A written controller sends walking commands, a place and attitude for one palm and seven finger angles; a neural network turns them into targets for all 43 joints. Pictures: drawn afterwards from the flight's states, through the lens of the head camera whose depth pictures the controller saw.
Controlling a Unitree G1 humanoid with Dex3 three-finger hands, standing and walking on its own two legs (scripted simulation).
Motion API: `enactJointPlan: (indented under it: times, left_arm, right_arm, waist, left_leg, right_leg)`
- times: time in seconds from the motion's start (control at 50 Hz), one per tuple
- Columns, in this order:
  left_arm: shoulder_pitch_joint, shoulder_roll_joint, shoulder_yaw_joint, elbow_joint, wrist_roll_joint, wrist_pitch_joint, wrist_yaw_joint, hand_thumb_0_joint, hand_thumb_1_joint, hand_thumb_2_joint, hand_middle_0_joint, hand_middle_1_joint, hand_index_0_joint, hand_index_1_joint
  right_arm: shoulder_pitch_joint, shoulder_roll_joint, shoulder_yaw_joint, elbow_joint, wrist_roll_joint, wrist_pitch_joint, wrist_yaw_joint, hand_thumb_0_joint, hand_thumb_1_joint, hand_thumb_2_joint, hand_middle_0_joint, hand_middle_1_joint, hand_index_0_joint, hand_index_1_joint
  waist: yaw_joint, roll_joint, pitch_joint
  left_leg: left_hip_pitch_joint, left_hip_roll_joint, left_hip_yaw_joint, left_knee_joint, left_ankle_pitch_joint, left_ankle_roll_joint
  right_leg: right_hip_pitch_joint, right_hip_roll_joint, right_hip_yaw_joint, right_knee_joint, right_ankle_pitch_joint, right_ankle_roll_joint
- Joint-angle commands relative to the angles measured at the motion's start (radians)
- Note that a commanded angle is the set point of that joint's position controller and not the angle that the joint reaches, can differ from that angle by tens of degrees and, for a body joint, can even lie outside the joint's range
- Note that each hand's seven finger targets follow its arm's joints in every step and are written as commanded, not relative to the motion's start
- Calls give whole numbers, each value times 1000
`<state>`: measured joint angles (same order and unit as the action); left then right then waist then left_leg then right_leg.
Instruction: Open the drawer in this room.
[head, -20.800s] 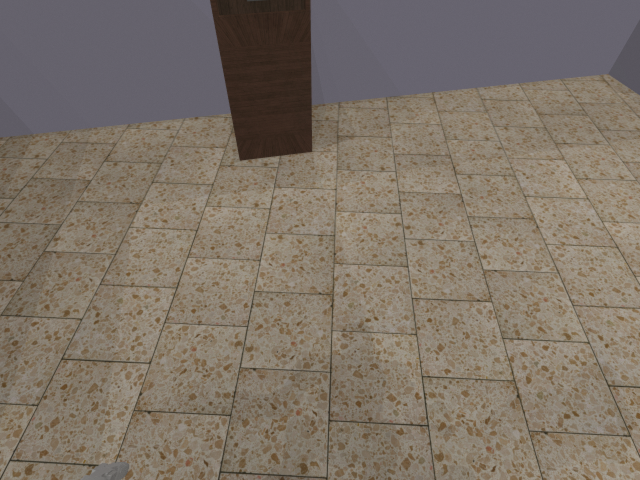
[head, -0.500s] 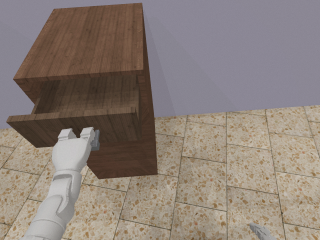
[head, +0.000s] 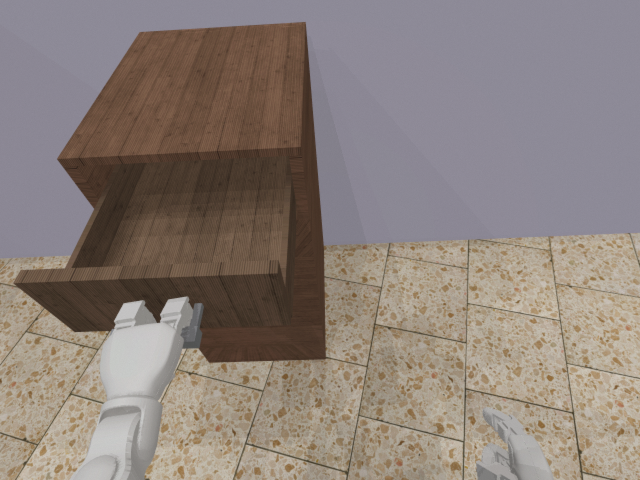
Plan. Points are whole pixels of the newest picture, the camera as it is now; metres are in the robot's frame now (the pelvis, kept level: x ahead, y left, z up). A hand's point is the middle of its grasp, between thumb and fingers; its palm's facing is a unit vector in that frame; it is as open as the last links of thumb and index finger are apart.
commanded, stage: pull the drawer open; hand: left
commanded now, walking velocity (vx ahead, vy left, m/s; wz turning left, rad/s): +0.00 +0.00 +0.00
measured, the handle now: (159, 324) +0.30 +0.25 +0.01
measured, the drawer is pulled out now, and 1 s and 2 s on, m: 0.22 0.30 0.30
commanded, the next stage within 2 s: open the thumb to release the handle in 0.98 s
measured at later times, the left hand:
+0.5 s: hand (155, 405) +0.21 +0.23 -0.01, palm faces -0.01 -0.08 -1.00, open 5.5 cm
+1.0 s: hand (144, 444) +0.16 +0.22 -0.01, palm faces -0.01 -0.09 -1.00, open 5.7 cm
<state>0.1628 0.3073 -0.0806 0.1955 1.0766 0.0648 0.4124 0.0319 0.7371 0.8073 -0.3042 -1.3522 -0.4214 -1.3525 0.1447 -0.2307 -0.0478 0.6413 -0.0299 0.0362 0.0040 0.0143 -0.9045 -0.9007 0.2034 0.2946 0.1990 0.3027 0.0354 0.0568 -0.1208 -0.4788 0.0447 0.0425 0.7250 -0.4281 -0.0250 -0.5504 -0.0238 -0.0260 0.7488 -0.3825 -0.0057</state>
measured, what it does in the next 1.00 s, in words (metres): stands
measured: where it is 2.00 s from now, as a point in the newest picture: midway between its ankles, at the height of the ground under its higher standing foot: outside the picture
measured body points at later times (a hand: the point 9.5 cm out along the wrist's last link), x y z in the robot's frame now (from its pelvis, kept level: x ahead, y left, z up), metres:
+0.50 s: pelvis -0.01 -0.01 +0.00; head +0.03 -0.03 +0.44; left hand +0.20 +0.23 +0.04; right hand +0.19 -0.23 -0.11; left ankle -0.05 +0.13 -0.71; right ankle -0.01 -0.12 -0.71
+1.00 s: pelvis -0.01 +0.00 -0.02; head +0.02 -0.03 +0.43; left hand +0.16 +0.22 +0.05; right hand +0.19 -0.22 -0.11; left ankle -0.05 +0.13 -0.71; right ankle -0.01 -0.12 -0.71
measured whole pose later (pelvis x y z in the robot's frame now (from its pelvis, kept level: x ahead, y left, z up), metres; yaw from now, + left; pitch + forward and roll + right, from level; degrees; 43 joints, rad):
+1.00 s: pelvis -0.01 +0.00 -0.02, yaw -2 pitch +10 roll +1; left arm 0.59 0.32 -0.05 -0.15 1.06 0.03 0.45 0.03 0.72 0.76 -0.29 -1.35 -0.40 -1.33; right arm 0.13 -0.21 -0.01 0.57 -0.05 0.02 0.06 0.02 -0.90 -0.90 0.20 0.29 0.20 0.30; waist 0.04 0.04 -0.14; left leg -0.54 0.06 0.06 0.85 -0.49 -0.03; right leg -0.63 -0.01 0.00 0.88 -0.43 -0.01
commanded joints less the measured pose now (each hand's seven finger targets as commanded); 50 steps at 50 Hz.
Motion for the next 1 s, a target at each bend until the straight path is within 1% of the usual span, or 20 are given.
enactJointPlan:
  times: [0.0,0.04,0.08,0.12,0.24,0.28,0.34,0.38,0.44,0.48,0.5,0.58,0.64,0.72,0.76,0.78,0.8,0.88,0.94,0.98]
  left_arm:
    - [-50,134,73,-243,4,-15,51,0,900,900,-400,-1350,-400,-1350]
    - [-38,109,49,-247,4,-16,52,0,900,900,-400,-1350,-400,-1350]
    - [-28,123,63,-246,0,-16,50,0,900,900,-400,-1350,-400,-1350]
    - [13,139,85,-249,-4,-21,51,0,900,900,-400,-1350,-400,-1350]
    - [50,98,45,-277,2,-23,52,0,900,900,-400,-1350,-400,-1350]
    - [63,115,60,-294,0,-24,51,0,900,900,-400,-1350,-400,-1350]
    - [101,123,73,-295,1,-24,50,0,900,900,-400,-1350,-400,-1350]
    - [141,125,75,-323,0,-26,51,0,900,900,-400,-1350,-400,-1350]
    - [211,101,52,-361,-3,-31,52,0,900,900,-400,-1350,-400,-1350]
    - [249,120,73,-383,-2,-33,54,0,900,900,-400,-1350,-400,-1350]
    - [277,96,49,-400,-3,-35,55,0,900,900,-400,-1350,-400,-1350]
    - [333,128,85,-436,-4,-44,65,0,900,900,-400,-1350,-400,-1350]
    - [393,113,75,-447,1,-50,76,0,900,900,-400,-1350,-400,-1350]
    - [429,123,88,-480,2,-55,87,0,900,900,-400,-1350,-400,-1350]
    - [448,102,59,-514,0,-56,89,0,900,900,-400,-1350,-400,-1350]
    - [467,124,85,-511,-2,-57,92,0,900,900,-400,-1350,-400,-1350]
    - [506,107,73,-503,-6,-56,92,0,900,900,-400,-1350,-400,-1350]
    - [600,149,121,-534,-19,-61,93,0,900,900,-400,-1350,-400,-1350]
    - [647,129,106,-551,-27,-61,93,0,900,900,-400,-1350,-400,-1350]
    - [662,143,123,-564,-28,-62,101,0,900,900,-400,-1350,-400,-1350]
  right_arm:
    - [-92,-105,-31,-142,-9,-43,-16,0,-900,-900,200,300,200,300]
    - [-98,-101,-29,-140,-10,-46,-15,0,-900,-900,200,300,200,300]
    - [-102,-103,-29,-139,-10,-46,-18,0,-900,-900,200,300,200,300]
    - [-106,-99,-29,-139,-10,-50,-21,0,-900,-900,200,300,200,300]
    - [-120,-93,-21,-150,-14,-55,-17,0,-900,-900,200,300,200,300]
    - [-120,-94,-24,-152,-14,-54,-17,0,-900,-900,200,300,200,300]
    - [-128,-93,-18,-154,-16,-57,-18,0,-900,-900,200,300,200,300]
    - [-130,-92,-19,-162,-15,-56,-15,0,-900,-900,200,300,200,300]
    - [-128,-89,-17,-172,-17,-60,-4,0,-900,-900,200,300,200,300]
    - [-127,-90,-18,-175,-16,-57,0,0,-900,-900,200,300,200,300]
    - [-127,-87,-15,-183,-19,-59,6,0,-900,-900,200,300,200,300]
    - [-127,-89,-17,-188,-21,-57,10,0,-900,-900,200,300,200,300]
    - [-131,-86,-13,-192,-24,-59,18,0,-900,-900,200,300,200,300]
    - [-124,-83,-17,-197,-24,-56,24,0,-900,-900,200,300,200,300]
    - [-126,-83,-16,-207,-28,-59,32,0,-900,-900,200,300,200,300]
    - [-125,-84,-15,-207,-27,-58,31,0,-900,-900,200,300,200,300]
    - [-124,-82,-12,-213,-27,-61,33,0,-900,-900,200,300,200,300]
    - [-130,-85,-8,-222,-23,-60,36,0,-900,-900,200,300,200,300]
    - [-132,-83,-4,-227,-24,-58,45,0,-900,-900,200,300,200,300]
    - [-131,-86,-6,-234,-26,-53,47,0,-900,-900,200,300,200,300]
  waist:
    - [22,-49,-232]
    - [18,-48,-214]
    - [16,-59,-211]
    - [29,-70,-207]
    - [27,-67,-177]
    - [31,-63,-199]
    - [36,-90,-172]
    - [43,-55,-184]
    - [46,-52,-178]
    - [50,-46,-183]
    - [50,-46,-176]
    - [51,-47,-173]
    - [52,-46,-150]
    - [52,-54,-164]
    - [49,-35,-162]
    - [50,-50,-163]
    - [56,-63,-157]
    - [74,-47,-178]
    - [69,-38,-145]
    - [66,-49,-157]
  left_leg:
    - [116,-60,4,-45,473,34]
    - [114,-62,3,-42,466,35]
    - [112,-63,0,-45,446,34]
    - [99,-70,6,-46,417,36]
    - [92,-69,1,-44,394,36]
    - [101,-69,1,-44,399,35]
    - [75,-73,5,-40,368,37]
    - [85,-71,1,-43,386,34]
    - [86,-67,-1,-31,411,36]
    - [89,-64,-4,-26,442,32]
    - [84,-61,-6,-23,438,34]
    - [74,-62,-8,-11,426,33]
    - [61,-60,-9,4,417,33]
    - [62,-56,-16,19,421,32]
    - [67,-55,-18,31,427,32]
    - [60,-55,-20,33,429,31]
    - [53,-57,-19,35,410,33]
    - [38,-56,-18,41,443,30]
    - [21,-54,-17,51,444,32]
    - [13,-49,-21,55,448,32]
  right_leg:
    - [178,45,-10,-59,455,-30]
    - [168,45,-12,-59,452,-31]
    - [172,46,-10,-64,436,-31]
    - [187,43,-6,-65,445,-30]
    - [157,45,-11,-63,398,-31]
    - [172,44,-3,-65,403,-32]
    - [169,43,3,-64,406,-28]
    - [173,44,1,-60,399,-33]
    - [161,45,-3,-47,409,-32]
    - [164,48,4,-41,425,-35]
    - [152,46,-2,-34,410,-32]
    - [142,50,10,-28,406,-36]
    - [110,50,9,-15,391,-35]
    - [93,54,9,0,378,-36]
    - [67,51,16,4,367,-38]
    - [75,54,18,6,368,-39]
    - [69,52,17,8,354,-36]
    - [99,53,37,20,411,-39]
    - [80,51,33,31,419,-37]
    - [79,52,36,33,418,-37]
